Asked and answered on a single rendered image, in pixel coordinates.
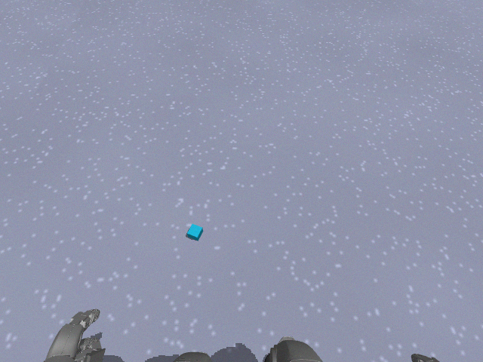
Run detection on small box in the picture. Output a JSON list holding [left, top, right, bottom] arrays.
[[187, 224, 203, 241]]

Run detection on left robot hand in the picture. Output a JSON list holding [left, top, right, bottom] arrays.
[[45, 309, 106, 362]]

